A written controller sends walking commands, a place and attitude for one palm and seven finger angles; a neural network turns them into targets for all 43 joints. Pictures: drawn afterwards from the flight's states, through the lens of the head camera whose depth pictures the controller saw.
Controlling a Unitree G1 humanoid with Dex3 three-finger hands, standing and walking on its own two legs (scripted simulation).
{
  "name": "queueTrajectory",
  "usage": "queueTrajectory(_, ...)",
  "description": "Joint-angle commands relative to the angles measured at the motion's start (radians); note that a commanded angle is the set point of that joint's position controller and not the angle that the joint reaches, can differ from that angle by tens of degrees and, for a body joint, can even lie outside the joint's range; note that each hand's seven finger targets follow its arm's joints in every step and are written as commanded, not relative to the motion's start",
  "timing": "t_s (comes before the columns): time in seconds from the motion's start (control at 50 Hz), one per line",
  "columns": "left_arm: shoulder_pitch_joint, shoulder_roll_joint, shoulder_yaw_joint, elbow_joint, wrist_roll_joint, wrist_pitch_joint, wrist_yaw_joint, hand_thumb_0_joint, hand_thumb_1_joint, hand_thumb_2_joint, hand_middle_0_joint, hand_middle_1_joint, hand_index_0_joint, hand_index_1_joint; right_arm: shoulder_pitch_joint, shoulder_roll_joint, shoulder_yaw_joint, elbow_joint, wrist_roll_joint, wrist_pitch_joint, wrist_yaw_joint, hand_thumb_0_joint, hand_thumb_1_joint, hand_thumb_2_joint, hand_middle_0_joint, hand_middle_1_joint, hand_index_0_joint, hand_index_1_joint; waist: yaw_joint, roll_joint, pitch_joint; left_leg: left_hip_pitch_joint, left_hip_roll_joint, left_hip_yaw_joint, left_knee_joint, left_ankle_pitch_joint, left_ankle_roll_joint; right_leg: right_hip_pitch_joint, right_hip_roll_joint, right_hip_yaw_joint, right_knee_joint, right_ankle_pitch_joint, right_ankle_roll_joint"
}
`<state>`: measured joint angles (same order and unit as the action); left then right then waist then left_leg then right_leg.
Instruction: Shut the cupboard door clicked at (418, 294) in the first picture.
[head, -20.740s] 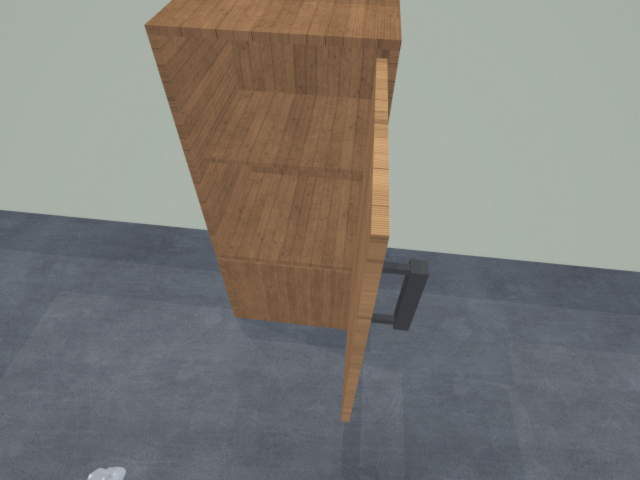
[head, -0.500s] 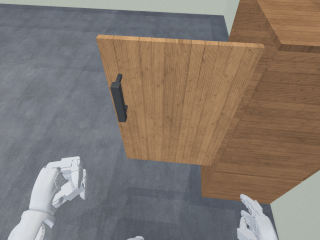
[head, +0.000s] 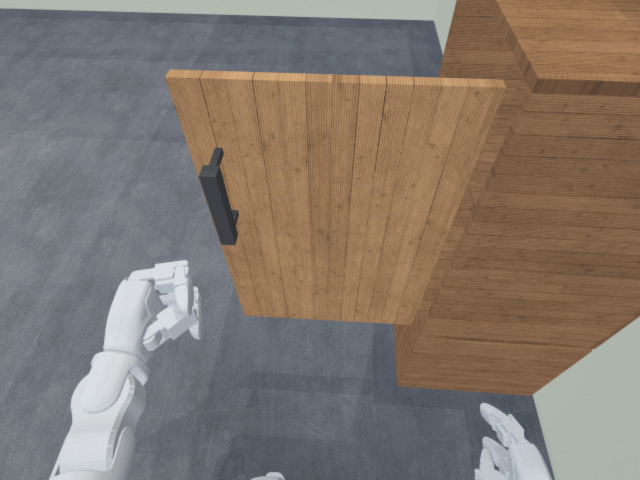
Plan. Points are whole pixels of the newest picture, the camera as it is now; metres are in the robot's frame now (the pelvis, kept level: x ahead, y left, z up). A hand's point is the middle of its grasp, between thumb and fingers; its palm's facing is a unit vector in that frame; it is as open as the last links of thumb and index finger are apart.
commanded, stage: bring the fist close to the handle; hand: left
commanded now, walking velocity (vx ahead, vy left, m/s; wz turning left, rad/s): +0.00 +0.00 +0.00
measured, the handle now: (223, 198) +0.48 +0.16 +0.07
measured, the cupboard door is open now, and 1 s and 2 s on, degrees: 91 91 77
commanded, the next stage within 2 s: push the door shut along its arc in 0.92 s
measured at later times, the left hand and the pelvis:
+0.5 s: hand (220, 260) +0.37 +0.15 +0.07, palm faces -0.03 -1.00 -0.03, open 3.1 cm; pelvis +0.00 +0.00 +0.00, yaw -1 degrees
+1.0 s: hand (225, 253) +0.38 +0.14 +0.07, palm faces -0.03 -1.00 -0.02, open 3.1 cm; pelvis +0.00 +0.01 +0.00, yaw -1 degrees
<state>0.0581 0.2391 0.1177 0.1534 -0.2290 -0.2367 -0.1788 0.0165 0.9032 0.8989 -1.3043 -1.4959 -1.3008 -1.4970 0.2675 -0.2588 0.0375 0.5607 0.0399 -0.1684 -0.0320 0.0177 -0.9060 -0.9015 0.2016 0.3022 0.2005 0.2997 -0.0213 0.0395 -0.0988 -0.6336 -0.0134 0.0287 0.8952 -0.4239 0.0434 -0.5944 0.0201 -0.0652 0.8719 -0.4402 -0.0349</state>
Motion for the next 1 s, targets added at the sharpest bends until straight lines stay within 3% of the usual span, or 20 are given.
queueTrajectory(0.0, -0.225, 0.125, 0.067, -0.171, -0.013, -0.082, 0.011, 0.0, 0.9, 0.9, -1.3, -1.5, -1.3, -1.5, -0.053, -0.117, -0.057, -0.145, 0.006, -0.034, -0.003, 0.0, -0.9, -0.9, 0.2, 0.3, 0.2, 0.3, 0.001, -0.027, -0.228, 0.149, 0.014, -0.048, -0.129, 0.253, -0.017, 0.108, -0.01, 0.05, -0.126, 0.285, 0.019)
queueTrajectory(0.04, -0.239, 0.154, 0.09, -0.139, -0.006, -0.086, 0.018, 0.0, 0.9, 0.9, -1.3, -1.5, -1.3, -1.5, -0.047, -0.124, -0.059, -0.138, 0.004, -0.026, -0.003, 0.0, -0.9, -0.9, 0.2, 0.3, 0.2, 0.3, 0.004, -0.046, -0.222, 0.14, 0.017, -0.051, -0.132, 0.259, -0.018, 0.118, -0.009, 0.049, -0.126, 0.289, 0.016)
queueTrajectory(0.06, -0.274, 0.111, 0.05, -0.138, -0.007, -0.088, 0.016, 0.0, 0.9, 0.9, -1.3, -1.5, -1.3, -1.5, -0.05, -0.118, -0.058, -0.138, 0.006, -0.024, 0.0, 0.0, -0.9, -0.9, 0.2, 0.3, 0.2, 0.3, -0.006, -0.025, -0.223, 0.15, 0.014, -0.048, -0.132, 0.266, -0.017, 0.111, -0.01, 0.05, -0.125, 0.301, 0.017)
queueTrajectory(0.24, -0.474, 0.125, 0.052, -0.03, 0.012, -0.105, 0.04, 0.0, 0.9, 0.9, -1.3, -1.5, -1.3, -1.5, -0.027, -0.125, -0.067, -0.098, 0.004, 0.002, 0.002, 0.0, -0.9, -0.9, 0.2, 0.3, 0.2, 0.3, -0.021, -0.033, -0.254, 0.17, 0.018, -0.049, -0.12, 0.273, -0.017, 0.087, -0.008, 0.056, -0.121, 0.311, 0.018)
queueTrajectory(0.28, -0.507, 0.103, 0.037, -0.01, 0.013, -0.11, 0.043, 0.0, 0.9, 0.9, -1.3, -1.5, -1.3, -1.5, -0.023, -0.121, -0.068, -0.094, 0.005, 0.007, 0.005, 0.0, -0.9, -0.9, 0.2, 0.3, 0.2, 0.3, -0.024, -0.036, -0.283, 0.186, 0.018, -0.047, -0.123, 0.284, -0.019, 0.094, -0.009, 0.054, -0.119, 0.323, 0.019)
queueTrajectory(0.34, -0.528, 0.159, 0.087, 0.066, 0.02, -0.11, 0.054, 0.0, 0.9, 0.9, -1.3, -1.5, -1.3, -1.5, -0.015, -0.128, -0.069, -0.082, 0.003, 0.023, 0.006, 0.0, -0.9, -0.9, 0.2, 0.3, 0.2, 0.3, -0.014, -0.058, -0.282, 0.161, 0.018, -0.044, -0.122, 0.288, -0.018, 0.114, -0.008, 0.06, -0.119, 0.335, 0.018)
queueTrajectory(0.36, -0.564, 0.127, 0.058, 0.08, 0.021, -0.11, 0.053, 0.0, 0.9, 0.9, -1.3, -1.5, -1.3, -1.5, -0.018, -0.123, -0.066, -0.084, 0.005, 0.028, 0.008, 0.0, -0.9, -0.9, 0.2, 0.3, 0.2, 0.3, -0.023, -0.04, -0.273, 0.16, 0.015, -0.04, -0.122, 0.287, -0.018, 0.105, -0.01, 0.063, -0.121, 0.341, 0.019)
queueTrajectory(0.42, -0.635, 0.112, 0.047, 0.118, 0.026, -0.12, 0.058, 0.0, 0.9, 0.9, -1.3, -1.5, -1.3, -1.5, -0.008, -0.122, -0.07, -0.077, 0.006, 0.038, 0.012, 0.0, -0.9, -0.9, 0.2, 0.3, 0.2, 0.3, -0.026, -0.023, -0.29, 0.176, 0.017, -0.042, -0.122, 0.292, -0.022, 0.09, -0.008, 0.059, -0.118, 0.337, 0.016)
queueTrajectory(0.46, -0.676, 0.12, 0.053, 0.177, 0.028, -0.118, 0.062, 0.0, 0.9, 0.9, -1.3, -1.5, -1.3, -1.5, 0.003, -0.125, -0.071, -0.067, 0.005, 0.046, 0.013, 0.0, -0.9, -0.9, 0.2, 0.3, 0.2, 0.3, -0.039, -0.048, -0.272, 0.164, 0.02, -0.042, -0.118, 0.282, -0.021, 0.078, -0.007, 0.058, -0.122, 0.334, 0.019)
queueTrajectory(0.5, -0.748, 0.106, 0.037, 0.193, 0.035, -0.131, 0.067, 0.0, 0.9, 0.9, -1.3, -1.5, -1.3, -1.5, 0.012, -0.124, -0.072, -0.061, 0.004, 0.051, 0.016, 0.0, -0.9, -0.9, 0.2, 0.3, 0.2, 0.3, -0.043, -0.023, -0.296, 0.182, 0.021, -0.047, -0.116, 0.296, -0.024, 0.064, -0.005, 0.055, -0.112, 0.336, 0.015)
queueTrajectory(0.52, -0.731, 0.1, 0.042, 0.205, 0.036, -0.134, 0.069, 0.0, 0.9, 0.9, -1.3, -1.5, -1.3, -1.5, 0.015, -0.124, -0.075, -0.063, 0.003, 0.052, 0.018, 0.0, -0.9, -0.9, 0.2, 0.3, 0.2, 0.3, -0.032, -0.008, -0.309, 0.192, 0.021, -0.048, -0.117, 0.305, -0.025, 0.065, -0.004, 0.053, -0.109, 0.337, 0.012)
queueTrajectory(0.56, -0.694, 0.157, 0.096, 0.238, 0.041, -0.138, 0.075, 0.0, 0.9, 0.9, -1.3, -1.5, -1.3, -1.5, 0.023, -0.13, -0.077, -0.068, 0.0, 0.065, 0.021, 0.0, -0.9, -0.9, 0.2, 0.3, 0.2, 0.3, -0.017, -0.041, -0.333, 0.173, 0.019, -0.045, -0.118, 0.305, -0.023, 0.099, -0.003, 0.058, -0.109, 0.346, 0.013)
queueTrajectory(0.58, -0.696, 0.123, 0.071, 0.239, 0.038, -0.14, 0.072, 0.0, 0.9, 0.9, -1.3, -1.5, -1.3, -1.5, 0.02, -0.124, -0.075, -0.073, 0.0, 0.067, 0.024, 0.0, -0.9, -0.9, 0.2, 0.3, 0.2, 0.3, -0.02, -0.044, -0.328, 0.165, 0.015, -0.037, -0.12, 0.303, -0.021, 0.108, -0.004, 0.061, -0.114, 0.357, 0.016)
queueTrajectory(0.62, -0.683, 0.146, 0.096, 0.252, 0.037, -0.146, 0.072, 0.0, 0.9, 0.9, -1.3, -1.5, -1.3, -1.5, 0.025, -0.127, -0.077, -0.075, 0.001, 0.076, 0.025, 0.0, -0.9, -0.9, 0.2, 0.3, 0.2, 0.3, -0.013, -0.051, -0.322, 0.15, 0.016, -0.033, -0.122, 0.305, -0.021, 0.116, -0.003, 0.063, -0.113, 0.365, 0.016)
queueTrajectory(0.66, -0.707, 0.169, 0.107, 0.253, 0.041, -0.153, 0.071, 0.0, 0.9, 0.9, -1.3, -1.5, -1.3, -1.5, 0.03, -0.13, -0.078, -0.074, 0.002, 0.084, 0.025, 0.0, -0.9, -0.9, 0.2, 0.3, 0.2, 0.3, -0.022, -0.071, -0.313, 0.144, 0.019, -0.034, -0.125, 0.303, -0.018, 0.12, -0.002, 0.064, -0.115, 0.368, 0.018)
queueTrajectory(0.72, -0.706, 0.143, 0.091, 0.202, 0.036, -0.172, 0.069, 0.0, 0.9, 0.9, -1.3, -1.5, -1.3, -1.5, 0.031, -0.125, -0.083, -0.078, 0.001, 0.084, 0.026, 0.0, -0.9, -0.9, 0.2, 0.3, 0.2, 0.3, -0.021, -0.027, -0.348, 0.185, 0.021, -0.03, -0.123, 0.332, -0.02, 0.117, 0.001, 0.059, -0.111, 0.383, 0.015)
queueTrajectory(0.86, -0.758, 0.112, 0.041, 0.199, 0.038, -0.178, 0.068, 0.0, 0.9, 0.9, -1.3, -1.5, -1.3, -1.5, 0.03, -0.128, -0.084, -0.065, 0.006, 0.084, 0.021, 0.0, -0.9, -0.9, 0.2, 0.3, 0.2, 0.3, -0.052, -0.008, -0.295, 0.205, 0.027, -0.042, -0.134, 0.279, -0.02, 0.051, 0.005, 0.052, -0.127, 0.31, 0.016)
queueTrajectory(0.92, -0.709, 0.08, 0.032, 0.187, 0.034, -0.176, 0.081, 0.0, 0.9, 0.9, -1.3, -1.5, -1.3, -1.5, 0.031, -0.126, -0.087, -0.069, 0.005, 0.08, 0.024, 0.0, -0.9, -0.9, 0.2, 0.3, 0.2, 0.3, -0.037, -0.012, -0.33, 0.244, 0.03, -0.052, -0.138, 0.321, -0.026, 0.054, 0.009, 0.037, -0.118, 0.321, 0.011)
queueTrajectory(0.94, -0.696, 0.106, 0.052, 0.213, 0.037, -0.17, 0.086, 0.0, 0.9, 0.9, -1.3, -1.5, -1.3, -1.5, 0.034, -0.131, -0.087, -0.065, 0.004, 0.082, 0.022, 0.0, -0.9, -0.9, 0.2, 0.3, 0.2, 0.3, -0.036, -0.024, -0.313, 0.232, 0.032, -0.052, -0.137, 0.311, -0.025, 0.052, 0.009, 0.039, -0.122, 0.314, 0.013)
queueTrajectory(0.98, -0.727, 0.096, 0.043, 0.222, 0.043, -0.169, 0.092, 0.0, 0.9, 0.9, -1.3, -1.5, -1.3, -1.5, 0.027, -0.127, -0.084, -0.064, 0.003, 0.084, 0.023, 0.0, -0.9, -0.9, 0.2, 0.3, 0.2, 0.3, -0.04, -0.046, -0.291, 0.205, 0.028, -0.047, -0.141, 0.286, -0.023, 0.057, 0.006, 0.043, -0.125, 0.311, 0.016)
